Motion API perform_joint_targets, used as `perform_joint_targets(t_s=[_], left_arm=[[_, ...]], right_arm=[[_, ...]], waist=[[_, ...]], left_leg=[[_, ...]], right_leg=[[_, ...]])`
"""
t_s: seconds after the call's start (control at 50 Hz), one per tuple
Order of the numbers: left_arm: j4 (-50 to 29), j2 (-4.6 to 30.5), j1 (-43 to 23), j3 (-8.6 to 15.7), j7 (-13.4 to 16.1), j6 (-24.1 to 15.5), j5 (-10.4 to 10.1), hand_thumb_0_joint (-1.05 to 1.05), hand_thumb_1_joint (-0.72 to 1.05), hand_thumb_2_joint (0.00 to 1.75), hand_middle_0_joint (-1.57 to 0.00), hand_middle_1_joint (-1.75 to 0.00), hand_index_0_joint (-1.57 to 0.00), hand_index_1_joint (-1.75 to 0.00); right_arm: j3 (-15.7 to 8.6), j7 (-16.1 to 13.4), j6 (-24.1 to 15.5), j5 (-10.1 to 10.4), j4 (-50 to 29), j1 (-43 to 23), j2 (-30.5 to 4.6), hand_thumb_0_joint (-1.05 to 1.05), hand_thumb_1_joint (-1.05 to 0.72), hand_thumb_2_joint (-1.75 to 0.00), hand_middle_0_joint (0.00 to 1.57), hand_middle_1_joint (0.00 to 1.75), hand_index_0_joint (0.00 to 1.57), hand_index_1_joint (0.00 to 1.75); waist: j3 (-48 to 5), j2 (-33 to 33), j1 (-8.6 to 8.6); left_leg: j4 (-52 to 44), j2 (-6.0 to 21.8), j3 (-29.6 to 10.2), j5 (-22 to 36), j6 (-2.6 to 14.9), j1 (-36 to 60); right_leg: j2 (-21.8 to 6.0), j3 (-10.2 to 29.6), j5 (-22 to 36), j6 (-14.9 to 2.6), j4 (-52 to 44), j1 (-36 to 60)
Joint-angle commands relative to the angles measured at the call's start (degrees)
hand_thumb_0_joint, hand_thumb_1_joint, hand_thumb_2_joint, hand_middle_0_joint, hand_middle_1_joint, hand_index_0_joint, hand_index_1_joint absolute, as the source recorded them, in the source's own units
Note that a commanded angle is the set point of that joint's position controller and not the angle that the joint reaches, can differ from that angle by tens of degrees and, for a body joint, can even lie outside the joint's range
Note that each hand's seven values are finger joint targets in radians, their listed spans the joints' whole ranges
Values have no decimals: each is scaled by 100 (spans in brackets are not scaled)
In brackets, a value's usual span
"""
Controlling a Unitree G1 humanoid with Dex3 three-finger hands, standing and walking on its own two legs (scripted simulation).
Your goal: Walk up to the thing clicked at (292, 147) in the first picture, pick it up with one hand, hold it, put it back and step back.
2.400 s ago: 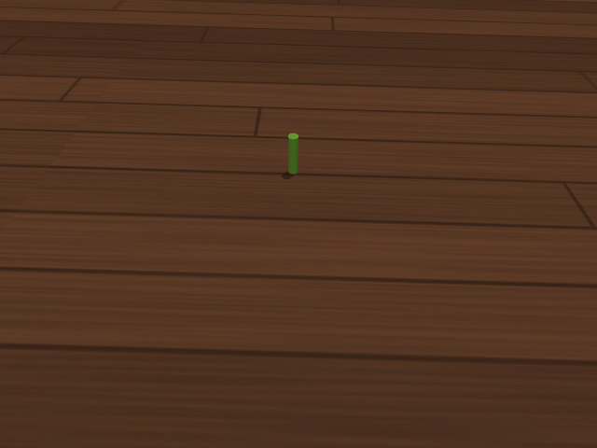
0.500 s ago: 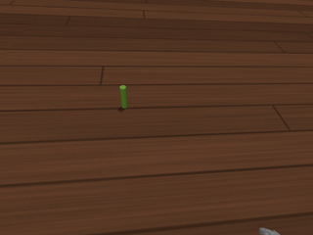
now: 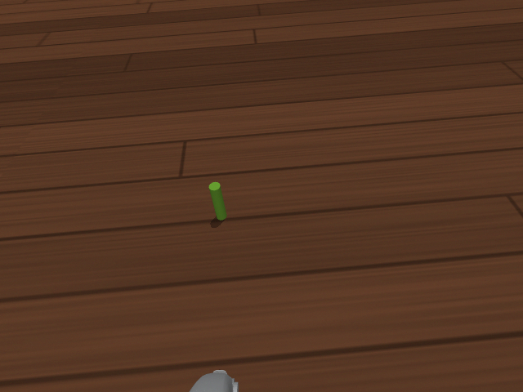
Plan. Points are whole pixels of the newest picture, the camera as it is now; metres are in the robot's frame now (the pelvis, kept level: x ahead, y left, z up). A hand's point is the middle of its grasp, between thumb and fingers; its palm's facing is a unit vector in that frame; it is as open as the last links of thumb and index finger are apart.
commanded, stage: walk up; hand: left
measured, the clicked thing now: (218, 201) +1.00 +0.28 -0.66
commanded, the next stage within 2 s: none
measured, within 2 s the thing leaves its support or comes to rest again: neither
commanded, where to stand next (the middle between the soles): +0.69 +0.06 m, yaw +0 degrees
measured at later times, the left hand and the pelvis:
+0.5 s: hand (110, 314) +0.28 +0.33 -0.14, palm faces -0.07 -0.94 -0.34, open 7.4 cm; pelvis +0.22 +0.05 +0.00, yaw +0 degrees
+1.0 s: hand (138, 241) +0.45 +0.31 -0.13, palm faces -0.01 -0.93 -0.37, open 7.4 cm; pelvis +0.39 +0.04 +0.00, yaw +1 degrees
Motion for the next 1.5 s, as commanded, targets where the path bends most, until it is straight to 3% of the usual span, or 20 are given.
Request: perform_joint_targets(t_s=[0.0,0.1,0.14,0.18,0.3,0.52,0.6,0.62,0.64,0.66,0.78,0.94,1.04,1.06,1.08,1.1,1.22,1.34,1.42,1.48], left_arm=[[-444,1708,119,530,161,-148,23,0,90,90,-20,-30,-20,-30],[-540,1840,-148,494,169,-76,27,0,90,90,-20,-30,-20,-30],[-554,1512,-32,344,187,-47,50,0,90,90,-20,-30,-20,-30],[-592,1163,334,251,222,9,-82,0,90,90,-20,-30,-20,-30],[-1,1378,582,298,109,133,-24,0,90,90,-20,-30,-20,-30],[-408,1005,-846,324,-68,117,64,0,90,90,-20,-30,-20,-30],[-176,1198,-213,434,20,40,69,0,90,90,-20,-30,-20,-30],[-106,1429,343,529,86,-16,93,0,90,90,-20,-30,-20,-30],[-141,1997,757,670,147,-63,107,0,90,90,-20,-30,-20,-30],[-113,2115,647,652,147,-24,-9,0,90,90,-20,-30,-20,-30],[-468,1508,-256,436,176,-39,-10,0,90,90,-20,-30,-20,-30],[-624,1669,-198,503,99,-19,68,0,90,90,-20,-30,-20,-30],[-659,1454,-360,358,79,83,105,0,90,90,-20,-30,-20,-30],[-672,1152,-260,254,86,101,114,0,90,90,-20,-30,-20,-30],[-695,760,-81,169,80,119,-2,0,90,90,-20,-30,-20,-30],[-503,1393,-121,318,211,182,35,0,90,90,-20,-30,-20,-30],[-58,1319,359,290,87,253,5,0,90,90,-20,-30,-20,-30],[-320,1116,-400,282,-14,273,89,0,90,90,-20,-30,-20,-30],[-222,866,-406,246,86,215,68,0,90,90,-20,-30,-20,-30],[-28,1064,129,310,213,124,86,0,90,90,-20,-30,-20,-30]], right_arm=[[-251,43,-136,-36,-577,-373,-820,0,-90,-90,20,30,20,30],[-364,97,-165,1,-555,-314,-847,0,-90,-90,20,30,20,30],[-534,5,-215,-54,-193,876,-1234,0,-90,-90,20,30,20,30],[-724,-126,-270,2,-360,1376,-1999,0,-90,-90,20,30,20,30],[-367,-195,-360,105,-639,149,-1216,0,-90,-90,20,30,20,30],[-375,-190,-316,65,-710,525,-1292,0,-90,-90,20,30,20,30],[-283,-237,-239,71,-823,446,-1131,0,-90,-90,20,30,20,30],[-175,-235,-252,71,-850,607,-887,0,-90,-90,20,30,20,30],[-59,-220,-268,90,-974,809,-582,0,-90,-90,20,30,20,30],[-193,-287,-194,54,-803,617,-1112,0,-90,-90,20,30,20,30],[-236,-159,-56,38,-275,918,-1019,0,-90,-90,20,30,20,30],[-289,-8,-125,-74,-463,97,-867,0,-90,-90,20,30,20,30],[-426,-100,-249,-81,-184,859,-1107,0,-90,-90,20,30,20,30],[-509,-184,-296,-95,-53,1465,-1375,0,-90,-90,20,30,20,30],[-594,-223,-352,-127,-176,1607,-1888,0,-90,-90,20,30,20,30],[-606,-215,-334,38,-300,1309,-1982,0,-90,-90,20,30,20,30],[-354,-310,-361,39,-553,513,-1322,0,-90,-90,20,30,20,30],[-375,-298,-315,40,-606,696,-1382,0,-90,-90,20,30,20,30],[-249,-339,-200,48,-640,479,-1198,0,-90,-90,20,30,20,30],[-90,-383,-115,157,-665,371,-855,0,-90,-90,20,30,20,30]], waist=[[-19,-1283,134],[-130,-1005,-153],[-724,-8,-747],[-1041,1328,-843],[-98,372,-123],[22,193,-402],[-359,-393,39],[-735,-1062,298],[-1212,-2080,396],[-842,-1631,423],[-122,-1348,-119],[86,-1260,29],[-209,-465,-538],[-428,566,-846],[-380,1648,-811],[-130,838,-700],[-103,513,-223],[106,381,-434],[-52,277,-258],[-613,-489,116]], left_leg=[[-1245,143,123,520,-13,-165],[-2052,-61,458,924,204,1511],[-2261,-267,300,358,475,3279],[-3974,1920,-3828,-1376,1289,4095],[-4013,1048,-901,585,1043,1752],[-3638,854,-266,1535,1073,2170],[-2315,700,-72,1462,788,1441],[-938,290,270,1380,626,1081],[618,-395,593,-383,296,-204],[1148,-439,138,-1443,268,-734],[451,-8,-131,-171,111,-2],[-1600,133,213,569,-68,542],[-2154,-228,443,19,146,2663],[-2901,221,-404,-1094,364,3222],[-4154,1716,-3383,-2043,844,3445],[-4315,2172,-3938,-2258,1402,2882],[-3901,1097,-892,547,1104,2096],[-3917,1053,-556,625,1239,2212],[-2973,916,-59,2836,1066,1786],[-1489,440,236,2323,611,1505]], right_leg=[[-1293,917,1270,-1123,-1203,293],[-1351,667,878,-876,-778,-422],[-823,212,1614,-591,1375,-1079],[447,381,-1323,-225,3975,-3037],[-484,752,-60,-13,3239,-1928],[-220,104,889,-11,453,-1449],[86,92,679,-179,-42,440],[-335,708,148,-385,-536,1248],[-1931,3153,-427,-967,-990,2247],[-2407,4189,-702,-1520,-1338,1874],[-1218,1466,304,-1036,-1513,51],[-1260,1093,-978,-1094,-1602,-517],[-926,721,-1161,-762,-71,-1642],[-509,314,-583,-562,1630,-2049],[451,162,-1257,-150,3206,-3210],[118,792,-1506,-233,3740,-3166],[-335,751,-242,37,2818,-2071],[-398,360,192,83,1518,-2098],[-72,48,613,27,780,-1040],[33,199,1359,-195,-297,474]])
